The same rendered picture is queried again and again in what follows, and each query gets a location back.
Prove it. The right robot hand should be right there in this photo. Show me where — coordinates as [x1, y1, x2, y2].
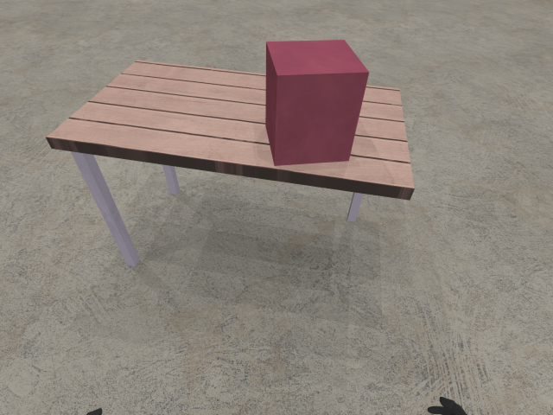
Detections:
[428, 397, 467, 415]

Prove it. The carton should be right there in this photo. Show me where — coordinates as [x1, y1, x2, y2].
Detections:
[265, 40, 369, 166]

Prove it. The table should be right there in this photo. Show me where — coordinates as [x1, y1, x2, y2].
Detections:
[46, 60, 415, 266]

